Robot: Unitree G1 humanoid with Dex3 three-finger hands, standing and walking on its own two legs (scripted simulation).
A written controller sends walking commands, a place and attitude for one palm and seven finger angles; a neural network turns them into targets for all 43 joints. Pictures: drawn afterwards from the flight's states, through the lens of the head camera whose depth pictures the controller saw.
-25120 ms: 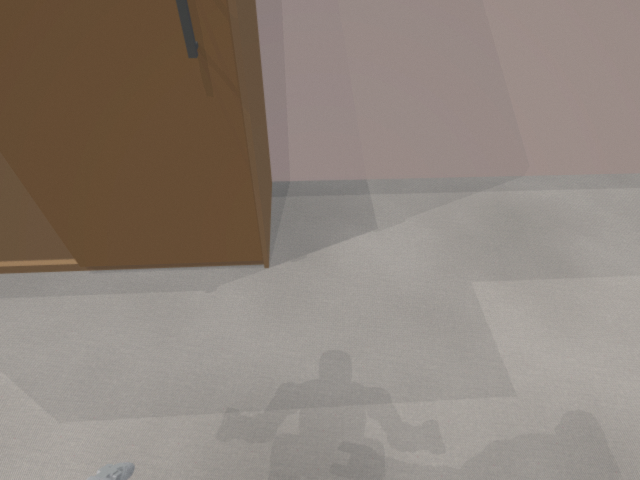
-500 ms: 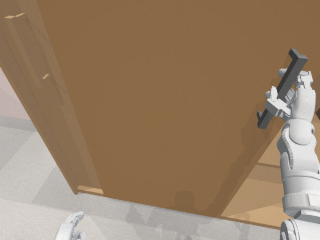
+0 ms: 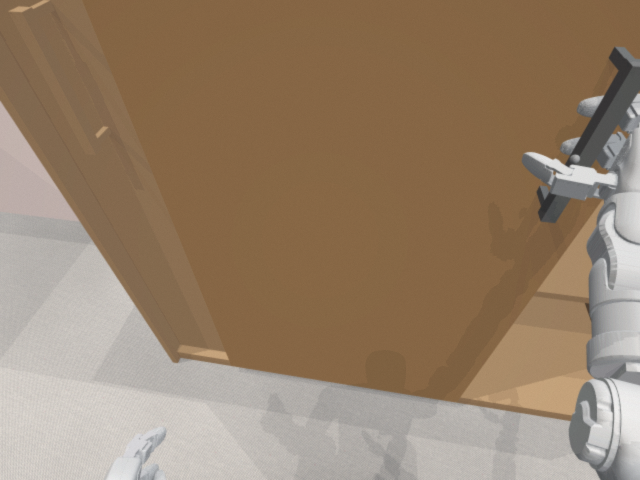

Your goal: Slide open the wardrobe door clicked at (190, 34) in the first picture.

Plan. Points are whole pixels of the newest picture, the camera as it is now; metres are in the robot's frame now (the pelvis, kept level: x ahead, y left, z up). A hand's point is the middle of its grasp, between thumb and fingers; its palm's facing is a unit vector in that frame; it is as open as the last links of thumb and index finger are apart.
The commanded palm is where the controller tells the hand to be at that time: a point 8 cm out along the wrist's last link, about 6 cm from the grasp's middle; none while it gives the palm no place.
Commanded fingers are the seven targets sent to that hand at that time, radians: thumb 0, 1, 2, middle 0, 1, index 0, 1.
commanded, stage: loosen the grip on the handle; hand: right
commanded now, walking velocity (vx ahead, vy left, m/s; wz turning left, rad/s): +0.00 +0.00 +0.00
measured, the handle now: (580, 144) +0.47 -0.28 +0.21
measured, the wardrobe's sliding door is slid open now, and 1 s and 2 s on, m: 0.48 0.48 0.48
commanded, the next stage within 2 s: slip the hand off the handle in 0.30 s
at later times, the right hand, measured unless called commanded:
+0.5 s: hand (569, 158) +0.44 -0.25 +0.21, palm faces +0.34 +0.93 -0.13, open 14.2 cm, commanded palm +0.41 -0.31 +0.20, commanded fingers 0.00 0.55 -0.20 0.25 1.15 0.25 1.15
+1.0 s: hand (608, 162) +0.44 -0.30 +0.21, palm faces +0.32 +0.94 -0.14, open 13.8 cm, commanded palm +0.40 -0.37 +0.20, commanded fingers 0.00 0.55 -0.20 0.25 1.15 0.25 1.15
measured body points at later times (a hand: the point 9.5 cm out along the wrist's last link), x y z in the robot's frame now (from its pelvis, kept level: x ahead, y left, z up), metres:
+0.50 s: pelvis +0.02 +0.01 +0.00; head +0.03 +0.01 +0.45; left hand +0.14 +0.27 -0.10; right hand +0.42 -0.30 +0.22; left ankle +0.02 +0.09 -0.73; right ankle +0.07 -0.08 -0.73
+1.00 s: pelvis +0.02 +0.01 -0.01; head +0.04 +0.01 +0.44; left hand +0.09 +0.29 -0.11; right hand +0.42 -0.35 +0.21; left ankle +0.02 +0.09 -0.73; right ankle +0.07 -0.08 -0.73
